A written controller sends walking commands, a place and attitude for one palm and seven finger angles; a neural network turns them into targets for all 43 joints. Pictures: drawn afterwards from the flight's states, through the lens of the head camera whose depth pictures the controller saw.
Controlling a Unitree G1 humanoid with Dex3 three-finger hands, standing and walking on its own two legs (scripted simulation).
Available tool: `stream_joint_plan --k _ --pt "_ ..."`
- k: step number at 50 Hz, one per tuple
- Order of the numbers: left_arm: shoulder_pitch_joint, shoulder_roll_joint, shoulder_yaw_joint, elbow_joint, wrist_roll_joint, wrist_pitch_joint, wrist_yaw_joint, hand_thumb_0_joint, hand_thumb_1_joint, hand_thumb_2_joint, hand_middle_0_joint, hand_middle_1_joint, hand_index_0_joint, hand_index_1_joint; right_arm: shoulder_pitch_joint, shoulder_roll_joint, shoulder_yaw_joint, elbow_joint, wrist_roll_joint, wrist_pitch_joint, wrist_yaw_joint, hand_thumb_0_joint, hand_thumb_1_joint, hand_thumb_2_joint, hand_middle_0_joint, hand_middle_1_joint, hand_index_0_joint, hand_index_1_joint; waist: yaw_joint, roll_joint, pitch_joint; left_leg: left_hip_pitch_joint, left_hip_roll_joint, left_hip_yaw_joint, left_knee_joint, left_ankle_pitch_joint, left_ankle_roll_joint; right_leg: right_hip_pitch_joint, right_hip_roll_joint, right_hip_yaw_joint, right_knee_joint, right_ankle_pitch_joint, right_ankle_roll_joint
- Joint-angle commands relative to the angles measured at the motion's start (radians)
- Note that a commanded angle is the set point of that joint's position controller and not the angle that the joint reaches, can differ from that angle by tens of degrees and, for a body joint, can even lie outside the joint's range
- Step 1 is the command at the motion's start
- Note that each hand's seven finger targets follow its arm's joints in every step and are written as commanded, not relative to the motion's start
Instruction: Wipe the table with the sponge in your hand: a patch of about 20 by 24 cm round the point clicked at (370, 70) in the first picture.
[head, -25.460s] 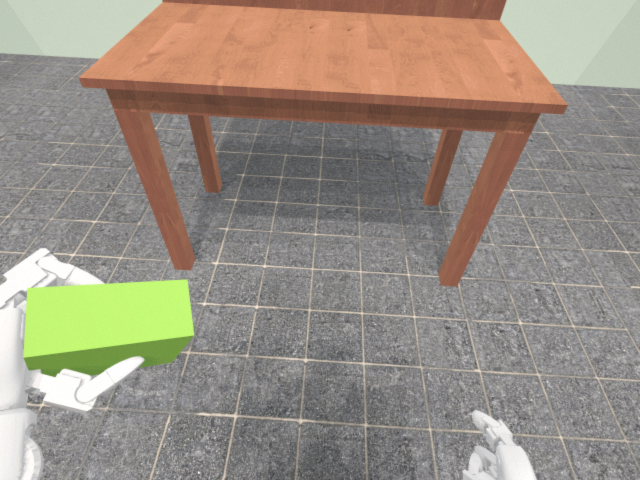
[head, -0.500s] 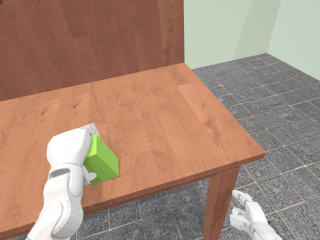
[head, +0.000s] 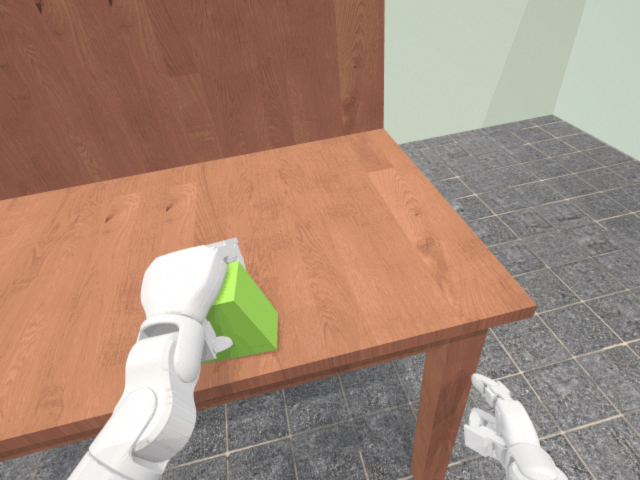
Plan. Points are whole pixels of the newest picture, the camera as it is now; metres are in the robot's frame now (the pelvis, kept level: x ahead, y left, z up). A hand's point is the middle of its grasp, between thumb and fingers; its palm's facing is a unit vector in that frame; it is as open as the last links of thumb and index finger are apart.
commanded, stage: slide across to the third lane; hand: left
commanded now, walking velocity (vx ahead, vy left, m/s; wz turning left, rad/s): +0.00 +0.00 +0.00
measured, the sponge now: (227, 323) +0.27 +0.18 +0.09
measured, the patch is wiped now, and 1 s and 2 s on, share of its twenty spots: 0.70 0.85 0.95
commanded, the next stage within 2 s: wipe forward along the third lane in 0.20 s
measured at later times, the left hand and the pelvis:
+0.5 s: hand (255, 290) +0.29 +0.13 +0.14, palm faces +0.14 -0.24 -0.96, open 9.7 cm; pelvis -0.01 -0.01 +0.00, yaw -1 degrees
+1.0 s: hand (256, 260) +0.35 +0.15 +0.13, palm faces +0.05 -0.09 -0.99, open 9.7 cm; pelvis +0.00 -0.02 +0.00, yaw -2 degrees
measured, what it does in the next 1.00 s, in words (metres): stands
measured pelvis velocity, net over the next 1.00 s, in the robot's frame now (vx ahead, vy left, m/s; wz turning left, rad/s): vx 0.00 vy -0.02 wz -0.03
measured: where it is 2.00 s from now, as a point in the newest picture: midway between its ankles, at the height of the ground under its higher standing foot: outside the picture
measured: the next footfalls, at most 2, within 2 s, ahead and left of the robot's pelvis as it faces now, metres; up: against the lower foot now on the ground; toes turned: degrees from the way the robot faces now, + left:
none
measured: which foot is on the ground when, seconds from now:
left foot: down 0.00-1.00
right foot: down 0.00-1.00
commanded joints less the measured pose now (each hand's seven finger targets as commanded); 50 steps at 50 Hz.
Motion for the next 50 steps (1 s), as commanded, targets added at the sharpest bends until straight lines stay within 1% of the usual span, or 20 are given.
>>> stream_joint_plan --k 1,3,7,12,13,17,19,22,25,27,29,32,33,35,37,39,42,45,47,50 --pt "-0.281 0.049 0.048 -0.161 -0.012 -0.031 0.029 0.0 0.1 1.3 -1.2 -1.6 -1.2 -1.6 -0.278 -0.06 -0.013 -0.206 -0.003 -0.061 0.006 0.0 -0.9 -0.9 0.2 0.3 0.2 0.3 -0.009 -0.155 -0.113 0.109 -0.044 0.024 -0.055 0.132 0.06 -0.057 0.018 0.038 -0.147 0.147 -0.019" --pt "-0.348 -0.013 -0.009 -0.162 -0.021 -0.029 0.031 0.0 0.1 1.3 -1.2 -1.6 -1.2 -1.6 -0.289 -0.047 -0.002 -0.221 0.002 -0.064 0.007 0.0 -0.9 -0.9 0.2 0.3 0.2 0.3 -0.02 -0.144 -0.097 0.105 -0.047 0.027 -0.068 0.092 0.059 -0.07 0.02 0.028 -0.151 0.09 -0.021" --pt "-0.399 0.039 0.032 -0.111 -0.011 -0.03 0.046 0.0 0.1 1.3 -1.2 -1.6 -1.2 -1.6 -0.289 -0.054 -0.006 -0.205 0.002 -0.055 0.002 0.0 -0.9 -0.9 0.2 0.3 0.2 0.3 -0.02 -0.119 -0.098 0.113 -0.047 0.03 -0.078 0.057 0.055 -0.075 0.022 0.053 -0.168 0.051 -0.027" --pt "-0.419 0.013 0.019 -0.08 -0.02 -0.032 0.056 0.0 0.1 1.3 -1.2 -1.6 -1.2 -1.6 -0.284 -0.052 -0.009 -0.205 0.003 -0.048 0.008 0.0 -0.9 -0.9 0.2 0.3 0.2 0.3 -0.019 -0.137 -0.126 0.119 -0.046 0.031 -0.08 0.076 0.053 -0.058 0.021 0.047 -0.162 0.076 -0.027" --pt "-0.421 -0.042 -0.025 -0.083 -0.025 -0.032 0.056 0.0 0.1 1.3 -1.2 -1.6 -1.2 -1.6 -0.287 -0.043 -0.005 -0.212 0.003 -0.049 0.012 0.0 -0.9 -0.9 0.2 0.3 0.2 0.3 -0.018 -0.133 -0.137 0.12 -0.05 0.037 -0.073 0.096 0.056 -0.052 0.02 0.033 -0.156 0.102 -0.026" --pt "-0.404 0.074 0.085 -0.03 -0.022 -0.021 0.064 0.0 0.1 1.3 -1.2 -1.6 -1.2 -1.6 -0.279 -0.062 -0.012 -0.196 -0.003 -0.025 0.008 0.0 -0.9 -0.9 0.2 0.3 0.2 0.3 -0.013 -0.175 -0.12 0.107 -0.042 0.037 -0.078 0.098 0.055 -0.044 0.02 0.059 -0.175 0.108 -0.024" --pt "-0.44 0.014 0.037 0.018 -0.022 -0.016 0.061 0.0 0.1 1.3 -1.2 -1.6 -1.2 -1.6 -0.278 -0.054 -0.006 -0.193 0.004 -0.02 0.002 0.0 -0.9 -0.9 0.2 0.3 0.2 0.3 -0.028 -0.19 -0.099 0.102 -0.042 0.047 -0.074 0.093 0.055 -0.067 0.017 0.045 -0.176 0.097 -0.02" --pt "-0.486 0.098 0.101 0.04 -0.012 -0.012 0.062 0.0 0.1 1.3 -1.2 -1.6 -1.2 -1.6 -0.276 -0.065 -0.007 -0.191 0.002 -0.014 -0.013 0.0 -0.9 -0.9 0.2 0.3 0.2 0.3 -0.025 -0.153 -0.099 0.1 -0.044 0.045 -0.082 0.067 0.055 -0.069 0.017 0.067 -0.188 0.062 -0.025" --pt "-0.515 0.043 0.054 0.124 -0.004 -0.003 0.058 0.0 0.1 1.3 -1.2 -1.6 -1.2 -1.6 -0.26 -0.065 -0.007 -0.179 0.005 -0.014 -0.022 0.0 -0.9 -0.9 0.2 0.3 0.2 0.3 -0.036 -0.164 -0.096 0.092 -0.047 0.05 -0.08 0.064 0.054 -0.078 0.016 0.053 -0.186 0.066 -0.022" --pt "-0.513 0.108 0.115 0.14 0.004 0.002 0.059 0.0 0.1 1.3 -1.2 -1.6 -1.2 -1.6 -0.26 -0.074 -0.009 -0.18 0.003 -0.009 -0.03 0.0 -0.9 -0.9 0.2 0.3 0.2 0.3 -0.024 -0.149 -0.113 0.09 -0.048 0.047 -0.084 0.062 0.054 -0.064 0.017 0.07 -0.189 0.062 -0.027" --pt "-0.556 0.032 0.044 0.19 0.005 0.01 0.053 0.0 0.1 1.3 -1.2 -1.6 -1.2 -1.6 -0.255 -0.068 -0.006 -0.178 0.01 -0.011 -0.033 0.0 -0.9 -0.9 0.2 0.3 0.2 0.3 -0.041 -0.173 -0.105 0.085 -0.048 0.053 -0.077 0.068 0.054 -0.078 0.013 0.052 -0.182 0.069 -0.022" --pt "-0.547 0.127 0.132 0.26 0.016 0.022 0.056 0.0 0.1 1.3 -1.2 -1.6 -1.2 -1.6 -0.247 -0.083 -0.011 -0.167 0.004 -0.008 -0.043 0.0 -0.9 -0.9 0.2 0.3 0.2 0.3 -0.024 -0.183 -0.111 0.07 -0.049 0.049 -0.076 0.056 0.055 -0.067 0.013 0.077 -0.194 0.052 -0.022" --pt "-0.585 0.06 0.068 0.27 0.016 0.029 0.052 0.0 0.1 1.3 -1.2 -1.6 -1.2 -1.6 -0.251 -0.077 -0.004 -0.174 0.009 -0.008 -0.045 0.0 -0.9 -0.9 0.2 0.3 0.2 0.3 -0.036 -0.183 -0.119 0.064 -0.052 0.056 -0.074 0.065 0.056 -0.063 0.009 0.062 -0.184 0.072 -0.019" --pt "-0.576 0.057 0.07 0.326 0.016 0.039 0.047 0.0 0.1 1.3 -1.2 -1.6 -1.2 -1.6 -0.243 -0.083 -0.008 -0.163 0.008 -0.007 -0.047 0.0 -0.9 -0.9 0.2 0.3 0.2 0.3 -0.034 -0.189 -0.102 0.056 -0.049 0.056 -0.073 0.063 0.056 -0.073 0.01 0.063 -0.188 0.077 -0.017" --pt "-0.608 0.124 0.122 0.36 0.03 0.049 0.046 0.0 0.1 1.3 -1.2 -1.6 -1.2 -1.6 -0.241 -0.092 -0.008 -0.155 0.007 -0.003 -0.054 0.0 -0.9 -0.9 0.2 0.3 0.2 0.3 -0.033 -0.188 -0.104 0.051 -0.051 0.051 -0.078 0.053 0.054 -0.072 0.011 0.082 -0.196 0.056 -0.02" --pt "-0.639 0.066 0.066 0.4 0.033 0.056 0.038 0.0 0.1 1.3 -1.2 -1.6 -1.2 -1.6 -0.236 -0.088 -0.007 -0.154 0.011 -0.009 -0.056 0.0 -0.9 -0.9 0.2 0.3 0.2 0.3 -0.045 -0.205 -0.109 0.045 -0.052 0.056 -0.071 0.058 0.057 -0.077 0.008 0.067 -0.188 0.073 -0.014" --pt "-0.643 0.147 0.136 0.474 0.045 0.072 0.035 0.0 0.1 1.3 -1.2 -1.6 -1.2 -1.6 -0.226 -0.101 -0.008 -0.138 0.006 -0.005 -0.062 0.0 -0.9 -0.9 0.2 0.3 0.2 0.3 -0.034 -0.203 -0.113 0.028 -0.054 0.049 -0.071 0.055 0.053 -0.068 0.008 0.089 -0.194 0.071 -0.015" --pt "-0.643 0.094 0.09 0.518 0.049 0.089 0.025 0.0 0.1 1.3 -1.2 -1.6 -1.2 -1.6 -0.224 -0.1 -0.008 -0.134 0.006 -0.004 -0.059 0.0 -0.9 -0.9 0.2 0.3 0.2 0.3 -0.038 -0.217 -0.13 0.02 -0.056 0.062 -0.06 0.088 0.057 -0.047 0.003 0.077 -0.176 0.154 -0.008" --pt "-0.631 0.175 0.16 0.545 0.06 0.098 0.022 0.0 0.1 1.3 -1.2 -1.6 -1.2 -1.6 -0.218 -0.108 -0.01 -0.129 0.0 0.0 -0.06 0.0 -0.9 -0.9 0.2 0.3 0.2 0.3 -0.027 -0.244 -0.152 0.011 -0.058 0.05 -0.061 0.095 0.055 -0.024 0.006 0.097 -0.175 0.171 -0.008" --pt "-0.662 0.124 0.109 0.578 0.058 0.098 0.008 0.0 0.1 1.3 -1.2 -1.6 -1.2 -1.6 -0.212 -0.108 -0.009 -0.127 0.004 -0.001 -0.061 0.0 -0.9 -0.9 0.2 0.3 0.2 0.3 -0.045 -0.242 -0.126 -0.004 -0.058 0.062 -0.053 0.09 0.059 -0.043 0.0 0.086 -0.171 0.19 0.001"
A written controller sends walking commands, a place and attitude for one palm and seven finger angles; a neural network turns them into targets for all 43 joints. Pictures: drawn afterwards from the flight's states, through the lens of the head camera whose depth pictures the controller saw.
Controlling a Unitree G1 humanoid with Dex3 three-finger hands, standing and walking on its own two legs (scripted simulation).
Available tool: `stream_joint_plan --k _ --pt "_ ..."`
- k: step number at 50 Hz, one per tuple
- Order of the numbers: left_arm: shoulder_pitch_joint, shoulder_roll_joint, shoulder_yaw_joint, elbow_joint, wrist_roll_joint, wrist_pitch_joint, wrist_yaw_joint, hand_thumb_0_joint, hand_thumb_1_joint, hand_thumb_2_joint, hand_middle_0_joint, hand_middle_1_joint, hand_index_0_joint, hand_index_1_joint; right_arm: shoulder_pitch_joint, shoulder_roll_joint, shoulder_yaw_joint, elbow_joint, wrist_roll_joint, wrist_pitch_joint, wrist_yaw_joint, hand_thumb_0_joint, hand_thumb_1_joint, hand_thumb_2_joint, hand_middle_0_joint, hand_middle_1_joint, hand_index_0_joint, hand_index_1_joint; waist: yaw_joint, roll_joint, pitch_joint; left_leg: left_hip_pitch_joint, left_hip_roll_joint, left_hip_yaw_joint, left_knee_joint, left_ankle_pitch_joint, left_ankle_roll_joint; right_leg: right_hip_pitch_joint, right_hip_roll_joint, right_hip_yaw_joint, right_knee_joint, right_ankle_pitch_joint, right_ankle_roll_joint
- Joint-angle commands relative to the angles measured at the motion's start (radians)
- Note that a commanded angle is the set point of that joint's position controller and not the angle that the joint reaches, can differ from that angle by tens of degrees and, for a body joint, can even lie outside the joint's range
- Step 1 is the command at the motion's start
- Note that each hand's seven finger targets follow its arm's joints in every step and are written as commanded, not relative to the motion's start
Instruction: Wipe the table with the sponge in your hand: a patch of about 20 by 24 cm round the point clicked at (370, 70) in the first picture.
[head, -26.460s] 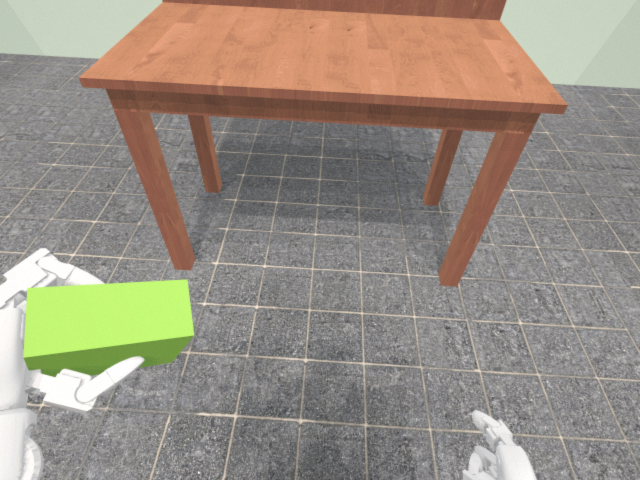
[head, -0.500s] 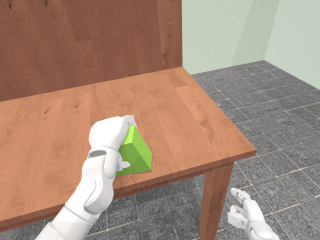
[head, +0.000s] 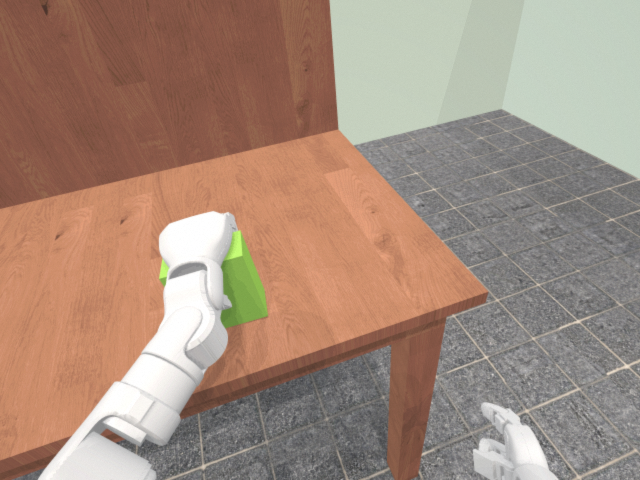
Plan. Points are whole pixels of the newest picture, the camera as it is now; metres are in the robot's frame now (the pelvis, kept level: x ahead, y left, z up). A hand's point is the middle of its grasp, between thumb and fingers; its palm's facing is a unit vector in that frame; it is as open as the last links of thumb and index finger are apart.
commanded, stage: wipe forward along the third lane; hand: left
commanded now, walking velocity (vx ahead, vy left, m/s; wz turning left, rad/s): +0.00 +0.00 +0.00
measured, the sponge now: (222, 294) +0.35 +0.18 +0.08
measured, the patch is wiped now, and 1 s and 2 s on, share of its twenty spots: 0.85 0.95 0.95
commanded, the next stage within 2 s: wipe back along the third lane in 0.96 s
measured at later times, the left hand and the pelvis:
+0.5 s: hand (205, 252) +0.39 +0.21 +0.12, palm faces -0.01 -0.05 -1.00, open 9.8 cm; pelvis +0.01 -0.01 +0.00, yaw +1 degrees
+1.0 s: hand (202, 232) +0.43 +0.23 +0.12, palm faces -0.05 -0.01 -1.00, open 9.7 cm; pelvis +0.00 +0.01 +0.00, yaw +1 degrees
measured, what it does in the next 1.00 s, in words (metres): stands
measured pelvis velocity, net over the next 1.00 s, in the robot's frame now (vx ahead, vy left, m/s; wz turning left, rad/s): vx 0.00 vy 0.01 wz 0.02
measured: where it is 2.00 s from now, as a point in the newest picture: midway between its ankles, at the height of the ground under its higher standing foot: outside the picture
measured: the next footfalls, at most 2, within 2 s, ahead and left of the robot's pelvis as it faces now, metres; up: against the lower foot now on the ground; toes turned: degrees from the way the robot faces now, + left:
none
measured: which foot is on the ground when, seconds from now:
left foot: down 0.00-1.00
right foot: down 0.00-1.00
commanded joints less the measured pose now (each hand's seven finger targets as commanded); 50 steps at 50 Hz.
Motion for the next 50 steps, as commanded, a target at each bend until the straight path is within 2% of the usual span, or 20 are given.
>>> stream_joint_plan --k 1,2,4,7,9,12,14,17,20,22,24,27,29,32,36,37,40,47,48,50 --pt "-0.268 0.224 0.124 0.009 0.039 0.019 0.013 0.0 0.1 1.3 -1.2 -1.6 -1.2 -1.6 -0.23 -0.094 -0.029 -0.177 -0.004 -0.053 -0.008 0.0 -0.9 -0.9 0.2 0.3 0.2 0.3 0.024 -0.213 -0.094 0.018 -0.087 0.049 -0.005 0.067 0.048 -0.003 -0.032 0.08 -0.154 0.172 0.027" --pt "-0.256 0.278 0.178 0.005 0.041 0.01 0.009 0.0 0.1 1.3 -1.2 -1.6 -1.2 -1.6 -0.224 -0.098 -0.028 -0.181 -0.009 -0.051 -0.01 0.0 -0.9 -0.9 0.2 0.3 0.2 0.3 0.035 -0.218 -0.104 0.02 -0.087 0.031 -0.012 0.073 0.046 0.007 -0.026 0.09 -0.156 0.173 0.02" --pt "-0.29 0.195 0.106 0.011 0.04 -0.009 0.001 0.0 0.1 1.3 -1.2 -1.6 -1.2 -1.6 -0.213 -0.09 -0.028 -0.188 -0.004 -0.055 -0.013 0.0 -0.9 -0.9 0.2 0.3 0.2 0.3 0.016 -0.207 -0.101 0.017 -0.087 0.044 -0.008 0.073 0.051 -0.007 -0.029 0.065 -0.147 0.189 0.027" --pt "-0.302 0.292 0.188 0.056 0.044 -0.036 0.002 0.0 0.1 1.3 -1.2 -1.6 -1.2 -1.6 -0.189 -0.1 -0.031 -0.176 -0.01 -0.055 -0.022 0.0 -0.9 -0.9 0.2 0.3 0.2 0.3 0.022 -0.214 -0.104 0.009 -0.087 0.029 -0.008 0.06 0.047 -0.011 -0.025 0.095 -0.16 0.163 0.022" --pt "-0.349 0.206 0.114 0.069 0.043 -0.056 0.001 0.0 0.1 1.3 -1.2 -1.6 -1.2 -1.6 -0.176 -0.095 -0.033 -0.177 -0.004 -0.06 -0.023 0.0 -0.9 -0.9 0.2 0.3 0.2 0.3 0.001 -0.21 -0.096 0.008 -0.085 0.041 -0.006 0.053 0.05 -0.033 -0.029 0.068 -0.155 0.164 0.028" --pt "-0.365 0.303 0.195 0.099 0.043 -0.077 0.009 0.0 0.1 1.3 -1.2 -1.6 -1.2 -1.6 -0.167 -0.1 -0.034 -0.17 -0.009 -0.062 -0.03 0.0 -0.9 -0.9 0.2 0.3 0.2 0.3 0.014 -0.202 -0.11 0.006 -0.086 0.028 -0.009 0.054 0.048 -0.022 -0.028 0.093 -0.166 0.159 0.025" --pt "-0.414 0.239 0.131 0.118 0.04 -0.088 0.01 0.0 0.1 1.3 -1.2 -1.6 -1.2 -1.6 -0.151 -0.096 -0.035 -0.167 -0.005 -0.067 -0.032 0.0 -0.9 -0.9 0.2 0.3 0.2 0.3 -0.005 -0.205 -0.112 0.001 -0.086 0.04 -0.002 0.053 0.052 -0.027 -0.034 0.075 -0.16 0.173 0.032" --pt "-0.415 0.294 0.191 0.142 0.035 -0.108 0.016 0.0 0.1 1.3 -1.2 -1.6 -1.2 -1.6 -0.137 -0.099 -0.038 -0.165 -0.005 -0.068 -0.032 0.0 -0.9 -0.9 0.2 0.3 0.2 0.3 0.008 -0.185 -0.15 0.001 -0.085 0.025 -0.009 0.072 0.049 -0.008 -0.029 0.079 -0.152 0.205 0.025" --pt "-0.435 0.244 0.14 0.166 0.042 -0.12 0.02 0.0 0.1 1.3 -1.2 -1.6 -1.2 -1.6 -0.12 -0.101 -0.041 -0.161 -0.004 -0.067 -0.028 0.0 -0.9 -0.9 0.2 0.3 0.2 0.3 -0.01 -0.182 -0.144 0.0 -0.085 0.04 0.001 0.075 0.054 -0.019 -0.034 0.07 -0.15 0.23 0.031" --pt "-0.422 0.308 0.199 0.183 0.044 -0.124 0.022 0.0 0.1 1.3 -1.2 -1.6 -1.2 -1.6 -0.116 -0.105 -0.042 -0.159 -0.008 -0.062 -0.03 0.0 -0.9 -0.9 0.2 0.3 0.2 0.3 0.001 -0.196 -0.149 -0.007 -0.084 0.025 -0.005 0.084 0.053 -0.008 -0.029 0.08 -0.153 0.247 0.027" --pt "-0.481 0.236 0.134 0.195 0.048 -0.138 0.026 0.0 0.1 1.3 -1.2 -1.6 -1.2 -1.6 -0.1 -0.101 -0.044 -0.154 -0.003 -0.065 -0.026 0.0 -0.9 -0.9 0.2 0.3 0.2 0.3 -0.023 -0.194 -0.14 -0.01 -0.085 0.034 0.0 0.078 0.055 -0.027 -0.031 0.058 -0.143 0.249 0.031" --pt "-0.463 0.295 0.197 0.219 0.044 -0.149 0.033 0.0 0.1 1.3 -1.2 -1.6 -1.2 -1.6 -0.095 -0.104 -0.045 -0.153 -0.008 -0.062 -0.028 0.0 -0.9 -0.9 0.2 0.3 0.2 0.3 -0.002 -0.199 -0.167 -0.012 -0.084 0.023 -0.008 0.08 0.055 -0.013 -0.029 0.067 -0.149 0.244 0.027" --pt "-0.521 0.244 0.142 0.253 0.046 -0.157 0.04 0.0 0.1 1.3 -1.2 -1.6 -1.2 -1.6 -0.082 -0.104 -0.048 -0.143 -0.003 -0.063 -0.029 0.0 -0.9 -0.9 0.2 0.3 0.2 0.3 -0.03 -0.196 -0.14 -0.023 -0.084 0.033 -0.005 0.051 0.056 -0.045 -0.033 0.057 -0.151 0.202 0.035" --pt "-0.539 0.288 0.189 0.291 0.05 -0.168 0.05 0.0 0.1 1.3 -1.2 -1.6 -1.2 -1.6 -0.071 -0.105 -0.049 -0.138 -0.006 -0.064 -0.03 0.0 -0.9 -0.9 0.2 0.3 0.2 0.3 -0.015 -0.198 -0.155 -0.023 -0.081 0.021 -0.015 0.053 0.055 -0.047 -0.027 0.06 -0.156 0.192 0.027" --pt "-0.617 0.246 0.142 0.34 0.05 -0.181 0.066 0.0 0.1 1.3 -1.2 -1.6 -1.2 -1.6 -0.047 -0.105 -0.053 -0.127 -0.003 -0.066 -0.027 0.0 -0.9 -0.9 0.2 0.3 0.2 0.3 -0.042 -0.201 -0.166 -0.033 -0.085 0.027 -0.005 0.036 0.058 -0.057 -0.033 0.049 -0.148 0.179 0.037" --pt "-0.62 0.304 0.196 0.353 0.049 -0.186 0.067 0.0 0.1 1.3 -1.2 -1.6 -1.2 -1.6 -0.045 -0.107 -0.051 -0.124 -0.005 -0.065 -0.03 0.0 -0.9 -0.9 0.2 0.3 0.2 0.3 -0.031 -0.202 -0.178 -0.033 -0.08 0.017 -0.015 0.042 0.056 -0.05 -0.029 0.055 -0.153 0.18 0.031" --pt "-0.708 0.281 0.154 0.424 0.062 -0.194 0.074 0.0 0.1 1.3 -1.2 -1.6 -1.2 -1.6 -0.024 -0.11 -0.052 -0.106 -0.003 -0.065 -0.029 0.0 -0.9 -0.9 0.2 0.3 0.2 0.3 -0.06 -0.187 -0.144 -0.047 -0.081 0.022 -0.011 0.008 0.056 -0.088 -0.033 0.046 -0.151 0.126 0.037" --pt "-0.738 0.321 0.203 0.483 0.073 -0.228 0.086 0.0 0.1 1.3 -1.2 -1.6 -1.2 -1.6 0.027 -0.113 -0.061 -0.104 -0.013 -0.06 -0.023 0.0 -0.9 -0.9 0.2 0.3 0.2 0.3 -0.056 -0.176 -0.235 -0.05 -0.076 0.014 -0.007 0.061 0.057 -0.046 -0.027 0.041 -0.134 0.211 0.029" --pt "-0.753 0.275 0.158 0.496 0.075 -0.231 0.087 0.0 0.1 1.3 -1.2 -1.6 -1.2 -1.6 0.026 -0.111 -0.063 -0.106 -0.008 -0.059 -0.022 0.0 -0.9 -0.9 0.2 0.3 0.2 0.3 -0.073 -0.176 -0.207 -0.052 -0.078 0.021 -0.001 0.049 0.061 -0.065 -0.029 0.039 -0.133 0.198 0.034" --pt "-0.79 0.281 0.165 0.521 0.074 -0.23 0.098 0.0 0.1 1.3 -1.2 -1.6 -1.2 -1.6 0.045 -0.115 -0.066 -0.091 -0.011 -0.06 -0.017 0.0 -0.9 -0.9 0.2 0.3 0.2 0.3 -0.082 -0.162 -0.19 -0.06 -0.076 0.022 -0.001 0.027 0.06 -0.089 -0.029 0.036 -0.138 0.171 0.036"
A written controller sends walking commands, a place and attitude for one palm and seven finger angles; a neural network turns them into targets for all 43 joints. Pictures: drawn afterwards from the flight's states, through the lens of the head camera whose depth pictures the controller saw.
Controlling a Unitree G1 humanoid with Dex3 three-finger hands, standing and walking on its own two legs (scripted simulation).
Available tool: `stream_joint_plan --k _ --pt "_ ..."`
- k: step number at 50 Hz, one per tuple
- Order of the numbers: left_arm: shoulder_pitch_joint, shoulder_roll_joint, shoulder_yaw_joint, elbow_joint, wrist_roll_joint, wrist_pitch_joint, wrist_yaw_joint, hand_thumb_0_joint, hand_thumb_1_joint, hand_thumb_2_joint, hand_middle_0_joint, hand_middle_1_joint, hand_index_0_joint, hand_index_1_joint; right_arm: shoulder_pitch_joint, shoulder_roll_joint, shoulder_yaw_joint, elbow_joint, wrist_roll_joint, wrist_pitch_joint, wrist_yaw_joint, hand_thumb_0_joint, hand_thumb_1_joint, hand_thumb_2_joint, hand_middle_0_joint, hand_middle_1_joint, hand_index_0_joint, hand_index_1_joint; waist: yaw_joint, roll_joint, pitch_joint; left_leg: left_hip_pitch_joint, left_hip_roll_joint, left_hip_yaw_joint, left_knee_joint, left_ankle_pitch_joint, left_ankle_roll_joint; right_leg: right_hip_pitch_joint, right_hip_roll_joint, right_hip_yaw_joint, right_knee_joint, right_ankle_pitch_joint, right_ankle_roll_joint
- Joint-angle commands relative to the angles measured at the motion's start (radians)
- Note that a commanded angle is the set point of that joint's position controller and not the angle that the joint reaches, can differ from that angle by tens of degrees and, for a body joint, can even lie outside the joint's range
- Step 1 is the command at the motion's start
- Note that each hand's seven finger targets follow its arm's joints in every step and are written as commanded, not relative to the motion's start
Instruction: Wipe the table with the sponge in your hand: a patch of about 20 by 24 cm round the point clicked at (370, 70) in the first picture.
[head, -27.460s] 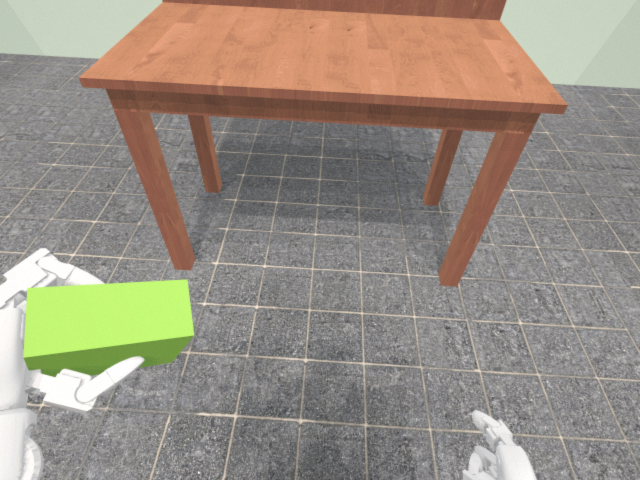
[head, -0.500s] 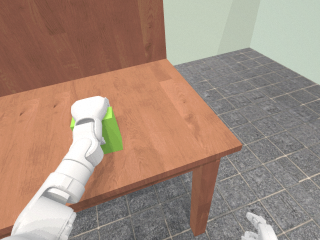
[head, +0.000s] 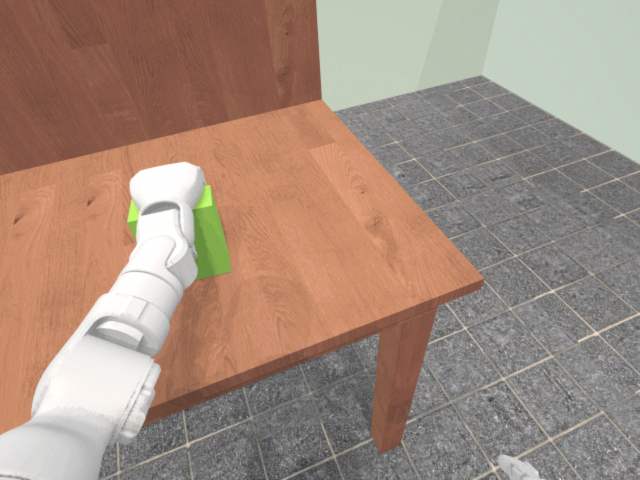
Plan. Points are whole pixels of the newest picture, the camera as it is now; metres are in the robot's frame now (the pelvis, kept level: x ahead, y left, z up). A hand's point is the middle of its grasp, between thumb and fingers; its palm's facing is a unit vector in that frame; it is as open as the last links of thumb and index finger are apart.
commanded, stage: wipe back along the third lane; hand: left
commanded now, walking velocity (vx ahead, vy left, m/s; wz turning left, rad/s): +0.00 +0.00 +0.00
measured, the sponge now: (187, 248) +0.42 +0.21 +0.08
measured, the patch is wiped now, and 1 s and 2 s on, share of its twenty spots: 0.95 0.95 0.95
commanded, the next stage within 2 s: slide back across to the middle lane in 1.68 s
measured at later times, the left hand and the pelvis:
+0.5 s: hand (176, 222) +0.43 +0.22 +0.12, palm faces +0.06 -0.05 -1.00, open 9.8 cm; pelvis +0.02 +0.03 +0.00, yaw -1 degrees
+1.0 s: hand (175, 246) +0.38 +0.20 +0.13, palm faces +0.13 -0.12 -0.98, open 9.7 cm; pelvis +0.04 +0.04 +0.00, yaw +0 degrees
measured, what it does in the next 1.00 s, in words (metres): shifts its weight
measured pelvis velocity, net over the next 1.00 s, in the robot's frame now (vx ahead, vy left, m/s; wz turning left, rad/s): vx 0.04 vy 0.04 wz -0.01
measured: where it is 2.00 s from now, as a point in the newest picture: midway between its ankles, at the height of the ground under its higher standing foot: outside the picture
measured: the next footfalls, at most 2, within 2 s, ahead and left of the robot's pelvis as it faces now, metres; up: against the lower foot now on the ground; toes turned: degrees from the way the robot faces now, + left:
none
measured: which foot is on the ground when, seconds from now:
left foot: down 0.00-1.00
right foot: down 0.00-1.00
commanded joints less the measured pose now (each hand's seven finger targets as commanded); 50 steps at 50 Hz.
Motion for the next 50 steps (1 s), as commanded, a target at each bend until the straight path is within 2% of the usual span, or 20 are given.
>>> stream_joint_plan --k 1,2,6,7,9,11,12,14,16,17,18,22,29,32,33,36,38,43,45,50 --pt "-0.397 0.229 0.059 -0.043 0.042 0.012 0.051 0.0 0.1 1.3 -1.2 -1.6 -1.2 -1.6 -0.078 -0.118 -0.039 -0.123 -0.007 -0.037 0.0 0.0 -0.9 -0.9 0.2 0.3 0.2 0.3 -0.011 -0.143 -0.175 0.074 -0.069 0.047 -0.025 0.029 0.057 0.032 -0.023 0.054 -0.128 0.158 0.024" --pt "-0.385 0.238 0.081 -0.054 0.034 0.006 0.05 0.0 0.1 1.3 -1.2 -1.6 -1.2 -1.6 -0.08 -0.117 -0.038 -0.129 -0.01 -0.037 -0.002 0.0 -0.9 -0.9 0.2 0.3 0.2 0.3 0.001 -0.163 -0.2 0.074 -0.065 0.04 -0.033 0.048 0.057 0.05 -0.02 0.051 -0.129 0.179 0.021" --pt "-0.328 0.164 0.038 -0.078 0.025 0.011 0.056 0.0 0.1 1.3 -1.2 -1.6 -1.2 -1.6 -0.081 -0.113 -0.047 -0.137 -0.007 -0.033 0.01 0.0 -0.9 -0.9 0.2 0.3 0.2 0.3 0.002 -0.141 -0.207 0.094 -0.068 0.057 -0.024 0.07 0.06 0.063 -0.019 0.043 -0.125 0.217 0.023" --pt "-0.298 0.16 0.051 -0.105 0.011 0.011 0.051 0.0 0.1 1.3 -1.2 -1.6 -1.2 -1.6 -0.092 -0.109 -0.047 -0.148 -0.007 -0.032 0.01 0.0 -0.9 -0.9 0.2 0.3 0.2 0.3 0.019 -0.156 -0.228 0.097 -0.067 0.048 -0.034 0.09 0.061 0.085 -0.015 0.04 -0.129 0.233 0.018" --pt "-0.273 0.139 0.032 -0.114 0.006 0.022 0.054 0.0 0.1 1.3 -1.2 -1.6 -1.2 -1.6 -0.102 -0.113 -0.048 -0.148 -0.004 -0.026 0.013 0.0 -0.9 -0.9 0.2 0.3 0.2 0.3 0.01 -0.169 -0.193 0.102 -0.066 0.058 -0.033 0.081 0.062 0.071 -0.014 0.035 -0.131 0.224 0.023" --pt "-0.242 0.13 0.031 -0.134 0.002 0.039 0.057 0.0 0.1 1.3 -1.2 -1.6 -1.2 -1.6 -0.111 -0.112 -0.048 -0.147 -0.003 -0.024 0.019 0.0 -0.9 -0.9 0.2 0.3 0.2 0.3 0.018 -0.162 -0.187 0.108 -0.067 0.06 -0.035 0.083 0.062 0.072 -0.013 0.034 -0.133 0.226 0.021" --pt "-0.213 0.127 0.043 -0.166 -0.006 0.043 0.054 0.0 0.1 1.3 -1.2 -1.6 -1.2 -1.6 -0.128 -0.108 -0.045 -0.16 -0.002 -0.023 0.019 0.0 -0.9 -0.9 0.2 0.3 0.2 0.3 0.037 -0.179 -0.213 0.11 -0.066 0.049 -0.045 0.106 0.061 0.097 -0.01 0.029 -0.131 0.242 0.015" --pt "-0.158 0.072 0.001 -0.206 -0.006 0.067 0.055 0.0 0.1 1.3 -1.2 -1.6 -1.2 -1.6 -0.146 -0.108 -0.05 -0.168 0.0 -0.017 0.027 0.0 -0.9 -0.9 0.2 0.3 0.2 0.3 0.039 -0.145 -0.197 0.138 -0.068 0.06 -0.04 0.114 0.06 0.084 -0.006 0.018 -0.129 0.236 0.014" --pt "-0.153 0.042 -0.027 -0.249 -0.015 0.1 0.053 0.0 0.1 1.3 -1.2 -1.6 -1.2 -1.6 -0.179 -0.104 -0.044 -0.179 0.005 -0.012 0.033 0.0 -0.9 -0.9 0.2 0.3 0.2 0.3 0.041 -0.145 -0.185 0.147 -0.07 0.061 -0.044 0.116 0.06 0.082 -0.005 0.013 -0.131 0.233 0.012" --pt "-0.152 0.06 -0.002 -0.269 -0.022 0.113 0.05 0.0 0.1 1.3 -1.2 -1.6 -1.2 -1.6 -0.197 -0.102 -0.041 -0.184 0.006 -0.011 0.031 0.0 -0.9 -0.9 0.2 0.3 0.2 0.3 0.049 -0.17 -0.192 0.149 -0.066 0.047 -0.054 0.123 0.059 0.087 -0.002 0.01 -0.132 0.223 0.008" --pt "-0.148 0.022 -0.041 -0.28 -0.031 0.13 0.048 0.0 0.1 1.3 -1.2 -1.6 -1.2 -1.6 -0.209 -0.104 -0.039 -0.188 0.008 -0.009 0.032 0.0 -0.9 -0.9 0.2 0.3 0.2 0.3 0.043 -0.155 -0.178 0.163 -0.069 0.055 -0.049 0.121 0.061 0.081 -0.001 0.008 -0.131 0.221 0.01" --pt "-0.101 0.051 -0.008 -0.345 -0.048 0.187 0.037 0.0 0.1 1.3 -1.2 -1.6 -1.2 -1.6 -0.255 -0.098 -0.031 -0.205 0.01 0.002 0.039 0.0 -0.9 -0.9 0.2 0.3 0.2 0.3 0.069 -0.168 -0.213 0.179 -0.069 0.045 -0.052 0.174 0.055 0.125 -0.002 -0.003 -0.115 0.274 0.003" --pt "-0.002 -0.032 -0.096 -0.503 -0.037 0.259 -0.002 0.0 0.1 1.3 -1.2 -1.6 -1.2 -1.6 -0.315 -0.09 -0.021 -0.24 0.011 0.034 0.068 0.0 -0.9 -0.9 0.2 0.3 0.2 0.3 0.072 -0.12 -0.202 0.228 -0.063 0.042 -0.033 0.244 0.049 0.127 0.001 -0.021 -0.086 0.324 -0.01" --pt "0.044 -0.013 -0.08 -0.591 -0.035 0.279 -0.019 0.0 0.1 1.3 -1.2 -1.6 -1.2 -1.6 -0.344 -0.087 -0.019 -0.256 0.01 0.045 0.079 0.0 -0.9 -0.9 0.2 0.3 0.2 0.3 0.083 -0.13 -0.225 0.242 -0.058 0.034 -0.024 0.296 0.046 0.154 0.002 -0.022 -0.069 0.374 -0.016" --pt "0.083 -0.062 -0.126 -0.615 -0.037 0.286 -0.025 0.0 0.1 1.3 -1.2 -1.6 -1.2 -1.6 -0.35 -0.082 -0.016 -0.266 0.009 0.047 0.084 0.0 -0.9 -0.9 0.2 0.3 0.2 0.3 0.084 -0.125 -0.222 0.251 -0.062 0.038 -0.014 0.323 0.048 0.161 0.002 -0.025 -0.06 0.408 -0.016" --pt "0.122 -0.087 -0.166 -0.699 -0.03 0.31 -0.044 0.0 0.1 1.3 -1.2 -1.6 -1.2 -1.6 -0.37 -0.076 -0.011 -0.277 0.013 0.058 0.101 0.0 -0.9 -0.9 0.2 0.3 0.2 0.3 0.084 -0.089 -0.2 0.252 -0.06 0.036 -0.006 0.345 0.047 0.151 0.006 -0.027 -0.05 0.425 -0.02" --pt "0.189 -0.062 -0.143 -0.747 -0.04 0.318 -0.052 0.0 0.1 1.3 -1.2 -1.6 -1.2 -1.6 -0.379 -0.079 -0.01 -0.287 0.014 0.057 0.108 0.0 -0.9 -0.9 0.2 0.3 0.2 0.3 0.095 -0.101 -0.199 0.247 -0.057 0.032 -0.002 0.352 0.048 0.169 0.008 -0.028 -0.041 0.434 -0.021" --pt "0.284 -0.077 -0.162 -0.856 -0.049 0.322 -0.061 0.0 0.1 1.3 -1.2 -1.6 -1.2 -1.6 -0.39 -0.076 -0.005 -0.301 0.016 0.06 0.117 0.0 -0.9 -0.9 0.2 0.3 0.2 0.3 0.094 -0.134 -0.188 0.237 -0.052 0.034 0.003 0.343 0.048 0.171 0.01 -0.027 -0.03 0.436 -0.017" --pt "0.288 -0.091 -0.185 -0.896 -0.047 0.322 -0.063 0.0 0.1 1.3 -1.2 -1.6 -1.2 -1.6 -0.399 -0.072 -0.004 -0.305 0.018 0.064 0.122 0.0 -0.9 -0.9 0.2 0.3 0.2 0.3 0.09 -0.114 -0.163 0.234 -0.05 0.032 0.0 0.312 0.047 0.148 0.01 -0.026 -0.035 0.399 -0.019" --pt "0.306 -0.074 -0.172 -0.931 -0.045 0.317 -0.056 0.0 0.1 1.3 -1.2 -1.6 -1.2 -1.6 -0.398 -0.072 -0.006 -0.301 0.017 0.063 0.118 0.0 -0.9 -0.9 0.2 0.3 0.2 0.3 0.092 -0.14 -0.162 0.23 -0.054 0.035 0.002 0.266 0.049 0.145 0.011 -0.017 -0.037 0.36 -0.017"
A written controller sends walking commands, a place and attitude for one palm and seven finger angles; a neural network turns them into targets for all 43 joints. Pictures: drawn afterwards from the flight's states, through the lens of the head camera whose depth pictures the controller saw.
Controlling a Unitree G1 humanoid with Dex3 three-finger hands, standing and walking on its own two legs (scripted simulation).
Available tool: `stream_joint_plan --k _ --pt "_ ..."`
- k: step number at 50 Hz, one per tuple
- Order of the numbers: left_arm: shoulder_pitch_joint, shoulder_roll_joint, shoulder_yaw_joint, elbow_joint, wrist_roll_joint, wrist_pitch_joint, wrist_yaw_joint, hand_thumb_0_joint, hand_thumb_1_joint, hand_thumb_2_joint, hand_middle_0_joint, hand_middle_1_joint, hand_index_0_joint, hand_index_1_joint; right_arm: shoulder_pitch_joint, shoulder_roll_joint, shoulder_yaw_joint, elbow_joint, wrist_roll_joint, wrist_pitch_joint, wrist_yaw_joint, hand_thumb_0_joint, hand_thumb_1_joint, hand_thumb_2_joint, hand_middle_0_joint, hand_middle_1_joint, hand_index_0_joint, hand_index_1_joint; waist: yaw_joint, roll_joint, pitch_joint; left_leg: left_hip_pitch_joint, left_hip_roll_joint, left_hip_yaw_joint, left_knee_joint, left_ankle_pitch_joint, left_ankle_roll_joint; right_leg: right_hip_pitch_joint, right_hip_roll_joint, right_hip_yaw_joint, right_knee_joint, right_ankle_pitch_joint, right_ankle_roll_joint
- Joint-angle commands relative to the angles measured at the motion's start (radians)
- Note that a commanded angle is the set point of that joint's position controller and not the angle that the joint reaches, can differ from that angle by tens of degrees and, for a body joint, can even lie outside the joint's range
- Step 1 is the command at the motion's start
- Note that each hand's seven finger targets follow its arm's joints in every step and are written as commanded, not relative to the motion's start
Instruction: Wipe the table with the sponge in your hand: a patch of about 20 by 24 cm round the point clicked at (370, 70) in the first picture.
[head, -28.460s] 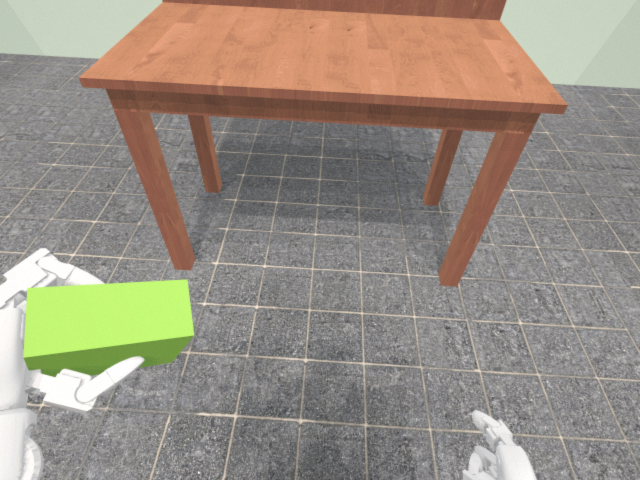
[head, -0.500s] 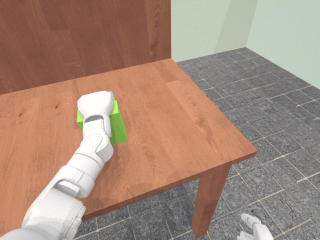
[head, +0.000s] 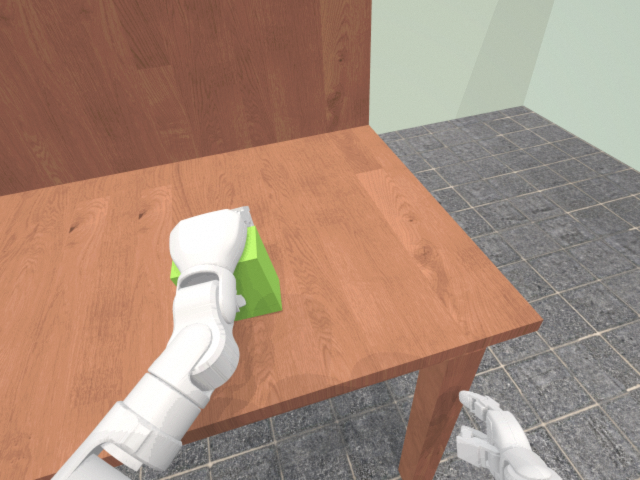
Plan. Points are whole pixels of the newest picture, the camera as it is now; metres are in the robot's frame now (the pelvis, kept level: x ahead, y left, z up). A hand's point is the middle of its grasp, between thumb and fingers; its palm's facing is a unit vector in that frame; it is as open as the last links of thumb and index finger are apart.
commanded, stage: wipe back along the third lane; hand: left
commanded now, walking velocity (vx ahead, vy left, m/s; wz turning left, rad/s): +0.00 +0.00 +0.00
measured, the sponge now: (236, 287) +0.34 +0.17 +0.08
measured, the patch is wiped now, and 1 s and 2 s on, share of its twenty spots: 0.95 0.95 0.95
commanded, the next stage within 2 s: slide back across to the middle lane in 0.68 s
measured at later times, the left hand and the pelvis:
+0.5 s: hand (242, 296) +0.29 +0.13 +0.13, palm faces +0.16 -0.15 -0.98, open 9.7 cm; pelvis -0.01 -0.03 +0.00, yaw +0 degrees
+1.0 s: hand (238, 319) +0.25 +0.13 +0.13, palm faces +0.21 -0.29 -0.93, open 9.7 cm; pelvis -0.02 -0.04 +0.00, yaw -1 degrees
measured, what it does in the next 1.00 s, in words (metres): stands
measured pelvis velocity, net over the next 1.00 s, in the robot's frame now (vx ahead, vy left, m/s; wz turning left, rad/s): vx -0.02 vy -0.04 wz -0.02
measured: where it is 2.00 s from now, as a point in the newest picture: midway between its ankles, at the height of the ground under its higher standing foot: outside the picture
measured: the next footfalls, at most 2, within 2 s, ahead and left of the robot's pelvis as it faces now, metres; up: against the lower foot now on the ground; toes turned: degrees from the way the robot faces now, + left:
none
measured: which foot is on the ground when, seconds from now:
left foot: down 0.00-1.00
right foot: down 0.00-1.00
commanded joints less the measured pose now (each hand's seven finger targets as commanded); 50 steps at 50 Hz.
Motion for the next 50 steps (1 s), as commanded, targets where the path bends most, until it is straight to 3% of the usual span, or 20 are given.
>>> stream_joint_plan --k 1,2,4,7,11,12,14,17,19,22,23,27,29,32,33,37,38,44,47,50 --pt "-0.147 0.016 0.047 -0.132 -0.046 0.004 -0.029 0.0 0.1 1.3 -1.2 -1.6 -1.2 -1.6 -0.251 -0.095 -0.029 -0.194 0.0 -0.055 -0.001 0.0 -0.9 -0.9 0.2 0.3 0.2 0.3 0.003 -0.147 -0.165 0.118 -0.015 0.01 -0.039 0.343 0.031 0.023 0.054 -0.038 -0.033 0.42 -0.065" --pt "-0.134 0.047 0.082 -0.145 -0.05 0.004 -0.026 0.0 0.1 1.3 -1.2 -1.6 -1.2 -1.6 -0.257 -0.098 -0.029 -0.195 -0.001 -0.054 -0.003 0.0 -0.9 -0.9 0.2 0.3 0.2 0.3 0.008 -0.151 -0.168 0.111 -0.012 0.005 -0.044 0.335 0.029 0.033 0.057 -0.033 -0.032 0.413 -0.067" --pt "-0.119 -0.01 0.024 -0.147 -0.051 0.003 -0.029 0.0 0.1 1.3 -1.2 -1.6 -1.2 -1.6 -0.261 -0.09 -0.026 -0.199 0.003 -0.056 -0.004 0.0 -0.9 -0.9 0.2 0.3 0.2 0.3 -0.003 -0.169 -0.144 0.109 -0.015 0.012 -0.039 0.323 0.031 0.015 0.052 -0.038 -0.036 0.399 -0.061" --pt "-0.094 0.036 0.067 -0.173 -0.049 -0.001 -0.029 0.0 0.1 1.3 -1.2 -1.6 -1.2 -1.6 -0.267 -0.093 -0.028 -0.198 0.001 -0.055 -0.003 0.0 -0.9 -0.9 0.2 0.3 0.2 0.3 0.007 -0.149 -0.144 0.109 -0.015 0.009 -0.041 0.305 0.032 0.02 0.054 -0.023 -0.044 0.386 -0.064" --pt "-0.116 -0.003 0.015 -0.166 -0.048 -0.007 -0.032 0.0 0.1 1.3 -1.2 -1.6 -1.2 -1.6 -0.268 -0.088 -0.023 -0.197 0.004 -0.061 -0.006 0.0 -0.9 -0.9 0.2 0.3 0.2 0.3 -0.004 -0.155 -0.116 0.1 -0.018 0.016 -0.043 0.258 0.033 -0.006 0.048 -0.021 -0.053 0.331 -0.056" --pt "-0.118 0.035 0.056 -0.175 -0.047 -0.01 -0.028 0.0 0.1 1.3 -1.2 -1.6 -1.2 -1.6 -0.272 -0.093 -0.025 -0.197 0.004 -0.064 -0.008 0.0 -0.9 -0.9 0.2 0.3 0.2 0.3 -0.001 -0.161 -0.122 0.102 -0.016 0.012 -0.043 0.251 0.033 -0.005 0.053 -0.011 -0.056 0.321 -0.06" --pt "-0.072 -0.023 0.0 -0.192 -0.047 -0.017 -0.03 0.0 0.1 1.3 -1.2 -1.6 -1.2 -1.6 -0.274 -0.083 -0.026 -0.205 0.004 -0.072 -0.001 0.0 -0.9 -0.9 0.2 0.3 0.2 0.3 0.001 -0.158 -0.137 0.112 -0.023 0.019 -0.032 0.269 0.036 0.006 0.047 -0.017 -0.047 0.349 -0.057" --pt "0.023 0.028 0.061 -0.221 -0.061 -0.019 -0.027 0.0 0.1 1.3 -1.2 -1.6 -1.2 -1.6 -0.283 -0.087 -0.03 -0.21 0.001 -0.069 0.006 0.0 -0.9 -0.9 0.2 0.3 0.2 0.3 0.019 -0.186 -0.14 0.102 -0.022 0.02 -0.03 0.278 0.037 0.036 0.049 -0.002 -0.053 0.39 -0.054" --pt "0.006 -0.023 0.003 -0.231 -0.063 -0.021 -0.03 0.0 0.1 1.3 -1.2 -1.6 -1.2 -1.6 -0.283 -0.08 -0.024 -0.211 0.005 -0.07 0.007 0.0 -0.9 -0.9 0.2 0.3 0.2 0.3 0.002 -0.184 -0.096 0.095 -0.023 0.033 -0.028 0.26 0.038 0.009 0.042 -0.004 -0.06 0.373 -0.045" --pt "0.034 0.025 0.053 -0.263 -0.065 -0.029 -0.027 0.0 0.1 1.3 -1.2 -1.6 -1.2 -1.6 -0.293 -0.084 -0.03 -0.213 0.005 -0.071 0.004 0.0 -0.9 -0.9 0.2 0.3 0.2 0.3 0.009 -0.186 -0.083 0.099 -0.019 0.026 -0.034 0.242 0.037 0.002 0.047 0.013 -0.072 0.335 -0.048" --pt "0.032 -0.018 0.002 -0.274 -0.062 -0.032 -0.028 0.0 0.1 1.3 -1.2 -1.6 -1.2 -1.6 -0.293 -0.079 -0.025 -0.22 0.005 -0.074 0.005 0.0 -0.9 -0.9 0.2 0.3 0.2 0.3 0.006 -0.173 -0.087 0.104 -0.023 0.033 -0.031 0.245 0.039 0.002 0.042 0.002 -0.063 0.337 -0.046" --pt "0.088 0.036 0.062 -0.313 -0.073 -0.043 -0.022 0.0 0.1 1.3 -1.2 -1.6 -1.2 -1.6 -0.295 -0.082 -0.029 -0.221 0.002 -0.072 0.004 0.0 -0.9 -0.9 0.2 0.3 0.2 0.3 0.014 -0.18 -0.076 0.102 -0.021 0.03 -0.032 0.234 0.038 0.007 0.045 0.024 -0.079 0.326 -0.046" --pt "0.086 -0.001 0.022 -0.314 -0.075 -0.049 -0.02 0.0 0.1 1.3 -1.2 -1.6 -1.2 -1.6 -0.293 -0.076 -0.026 -0.223 0.004 -0.075 0.002 0.0 -0.9 -0.9 0.2 0.3 0.2 0.3 0.008 -0.172 -0.047 0.1 -0.019 0.033 -0.032 0.223 0.038 -0.016 0.042 0.013 -0.08 0.296 -0.043" --pt "0.14 0.049 0.078 -0.342 -0.076 -0.055 -0.014 0.0 0.1 1.3 -1.2 -1.6 -1.2 -1.6 -0.295 -0.081 -0.032 -0.226 0.001 -0.073 0.0 0.0 -0.9 -0.9 0.2 0.3 0.2 0.3 0.019 -0.163 -0.06 0.108 -0.019 0.029 -0.03 0.234 0.037 -0.002 0.045 0.036 -0.087 0.309 -0.048" --pt "0.131 -0.007 0.018 -0.357 -0.075 -0.058 -0.015 0.0 0.1 1.3 -1.2 -1.6 -1.2 -1.6 -0.293 -0.075 -0.027 -0.235 0.001 -0.075 0.002 0.0 -0.9 -0.9 0.2 0.3 0.2 0.3 0.011 -0.162 -0.072 0.109 -0.022 0.038 -0.025 0.242 0.039 0.003 0.04 0.021 -0.072 0.324 -0.044" --pt "0.23 0.051 0.081 -0.404 -0.08 -0.064 -0.007 0.0 0.1 1.3 -1.2 -1.6 -1.2 -1.6 -0.296 -0.079 -0.034 -0.24 -0.002 -0.068 0.007 0.0 -0.9 -0.9 0.2 0.3 0.2 0.3 0.025 -0.173 -0.073 0.116 -0.019 0.032 -0.019 0.258 0.039 0.013 0.045 0.043 -0.08 0.354 -0.048" --pt "0.249 0.021 0.053 -0.419 -0.083 -0.064 -0.007 0.0 0.1 1.3 -1.2 -1.6 -1.2 -1.6 -0.293 -0.075 -0.031 -0.248 -0.001 -0.067 0.009 0.0 -0.9 -0.9 0.2 0.3 0.2 0.3 0.02 -0.176 -0.074 0.112 -0.019 0.04 -0.015 0.267 0.04 0.019 0.041 0.034 -0.072 0.369 -0.044" --pt "0.165 0.089 0.115 -0.437 -0.079 -0.077 0.008 0.0 0.1 1.3 -1.2 -1.6 -1.2 -1.6 -0.282 -0.076 -0.029 -0.236 -0.004 -0.074 -0.017 0.0 -0.9 -0.9 0.2 0.3 0.2 0.3 0.013 -0.142 -0.027 0.122 -0.015 0.033 -0.027 0.218 0.037 -0.036 0.045 0.049 -0.099 0.245 -0.05" --pt "0.198 0.171 0.204 -0.483 -0.085 -0.081 0.016 0.0 0.1 1.3 -1.2 -1.6 -1.2 -1.6 -0.288 -0.081 -0.028 -0.239 -0.012 -0.076 -0.027 0.0 -0.9 -0.9 0.2 0.3 0.2 0.3 0.034 -0.116 -0.063 0.133 -0.018 0.025 -0.032 0.238 0.037 0.0 0.048 0.067 -0.093 0.29 -0.056" --pt "0.182 0.153 0.191 -0.489 -0.093 -0.084 0.015 0.0 0.1 1.3 -1.2 -1.6 -1.2 -1.6 -0.278 -0.076 -0.024 -0.24 -0.012 -0.081 -0.032 0.0 -0.9 -0.9 0.2 0.3 0.2 0.3 0.027 -0.111 -0.053 0.13 -0.014 0.027 -0.037 0.243 0.034 -0.007 0.047 0.049 -0.091 0.28 -0.054"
